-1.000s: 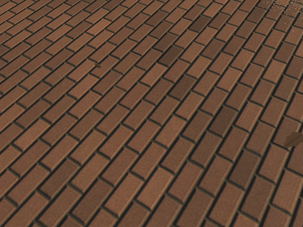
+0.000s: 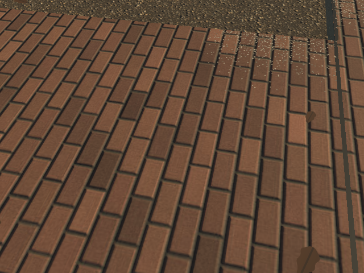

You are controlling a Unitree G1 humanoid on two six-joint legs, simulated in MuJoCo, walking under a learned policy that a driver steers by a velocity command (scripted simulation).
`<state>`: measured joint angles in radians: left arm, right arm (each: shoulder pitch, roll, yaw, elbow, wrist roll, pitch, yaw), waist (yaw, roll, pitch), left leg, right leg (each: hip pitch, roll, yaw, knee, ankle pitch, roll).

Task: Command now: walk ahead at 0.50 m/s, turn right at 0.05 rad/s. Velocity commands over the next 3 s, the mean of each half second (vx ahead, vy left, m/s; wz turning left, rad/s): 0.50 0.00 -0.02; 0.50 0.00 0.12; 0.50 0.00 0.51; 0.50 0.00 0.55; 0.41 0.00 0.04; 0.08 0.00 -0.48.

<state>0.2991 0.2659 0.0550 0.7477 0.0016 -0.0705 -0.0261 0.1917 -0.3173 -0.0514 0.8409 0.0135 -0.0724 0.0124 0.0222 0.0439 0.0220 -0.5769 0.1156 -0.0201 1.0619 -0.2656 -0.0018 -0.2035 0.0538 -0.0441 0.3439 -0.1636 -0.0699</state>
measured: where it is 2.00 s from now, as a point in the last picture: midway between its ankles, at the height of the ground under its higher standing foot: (161, 143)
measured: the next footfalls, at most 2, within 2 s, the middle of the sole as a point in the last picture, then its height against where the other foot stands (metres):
left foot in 0.32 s outside the picture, level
right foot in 0.84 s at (223, 228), level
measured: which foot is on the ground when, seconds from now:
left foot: up 0.00-0.30, down 0.32-0.86, up 0.88-1.00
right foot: down 0.00-0.34, up 0.36-0.82, down 0.84-1.00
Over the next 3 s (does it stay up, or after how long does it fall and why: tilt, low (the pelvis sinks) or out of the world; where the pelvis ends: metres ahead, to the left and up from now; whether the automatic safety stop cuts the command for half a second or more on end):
stays up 1.34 0.39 0.00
